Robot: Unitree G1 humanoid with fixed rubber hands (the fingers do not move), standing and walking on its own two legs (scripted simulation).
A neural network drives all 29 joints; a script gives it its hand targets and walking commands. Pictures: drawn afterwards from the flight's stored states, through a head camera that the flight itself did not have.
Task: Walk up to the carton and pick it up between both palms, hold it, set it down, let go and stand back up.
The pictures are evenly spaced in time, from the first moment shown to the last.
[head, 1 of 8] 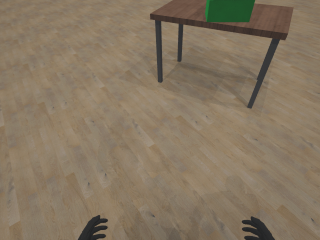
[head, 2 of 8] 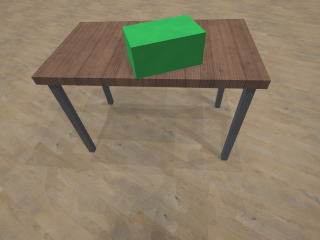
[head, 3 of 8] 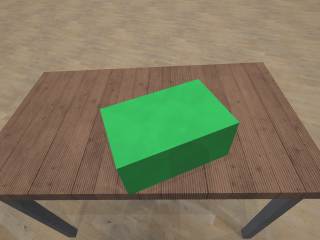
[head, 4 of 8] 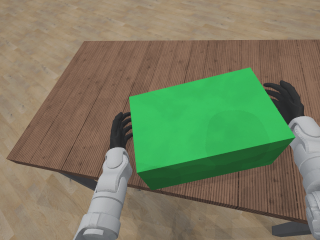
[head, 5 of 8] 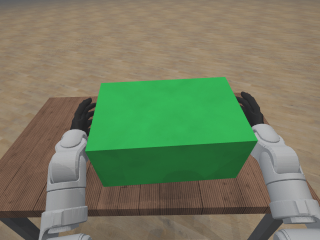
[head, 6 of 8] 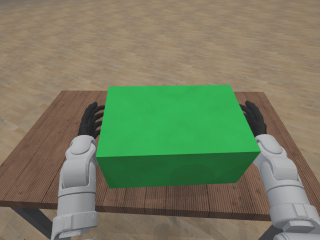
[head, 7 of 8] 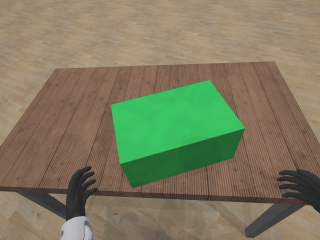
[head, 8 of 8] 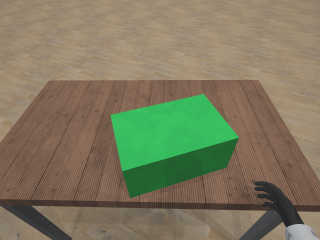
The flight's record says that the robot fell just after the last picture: no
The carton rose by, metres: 0.17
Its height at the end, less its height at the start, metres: +0.00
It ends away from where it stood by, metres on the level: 0.01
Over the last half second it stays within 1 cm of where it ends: yes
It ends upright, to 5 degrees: yes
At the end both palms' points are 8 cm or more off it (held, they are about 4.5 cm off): yes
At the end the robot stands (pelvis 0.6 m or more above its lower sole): yes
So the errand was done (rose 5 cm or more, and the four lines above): yes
